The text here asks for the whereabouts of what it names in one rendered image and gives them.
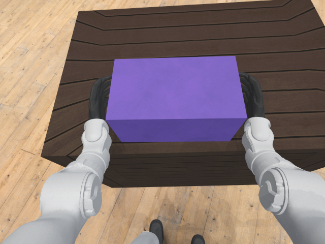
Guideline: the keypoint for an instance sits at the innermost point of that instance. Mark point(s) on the pedestal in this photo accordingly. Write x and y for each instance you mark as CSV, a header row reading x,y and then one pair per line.
x,y
281,43

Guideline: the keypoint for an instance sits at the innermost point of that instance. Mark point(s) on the left robot foot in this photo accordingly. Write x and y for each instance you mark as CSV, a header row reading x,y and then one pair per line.
x,y
156,227

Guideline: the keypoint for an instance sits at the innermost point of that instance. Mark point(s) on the robot right forearm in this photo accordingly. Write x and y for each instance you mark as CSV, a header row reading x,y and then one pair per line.
x,y
260,154

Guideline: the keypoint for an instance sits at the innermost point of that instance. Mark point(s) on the robot left upper arm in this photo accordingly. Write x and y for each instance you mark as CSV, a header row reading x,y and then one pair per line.
x,y
68,200

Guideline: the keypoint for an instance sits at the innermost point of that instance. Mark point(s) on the robot left hand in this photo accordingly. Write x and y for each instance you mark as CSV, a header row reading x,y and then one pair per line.
x,y
97,101

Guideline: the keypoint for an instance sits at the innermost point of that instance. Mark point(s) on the robot right hand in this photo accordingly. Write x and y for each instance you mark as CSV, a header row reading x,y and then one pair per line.
x,y
253,97

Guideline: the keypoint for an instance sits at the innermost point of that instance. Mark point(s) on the left robot shin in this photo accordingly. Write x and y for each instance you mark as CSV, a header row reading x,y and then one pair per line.
x,y
148,233

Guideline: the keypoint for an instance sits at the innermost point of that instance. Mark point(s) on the carton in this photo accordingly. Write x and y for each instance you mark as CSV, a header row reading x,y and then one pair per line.
x,y
176,99

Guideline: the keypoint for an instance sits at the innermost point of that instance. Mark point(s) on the robot left forearm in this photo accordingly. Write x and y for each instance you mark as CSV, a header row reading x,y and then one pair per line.
x,y
95,155

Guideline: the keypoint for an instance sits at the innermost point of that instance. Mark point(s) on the robot right upper arm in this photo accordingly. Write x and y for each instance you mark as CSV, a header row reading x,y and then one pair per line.
x,y
297,200

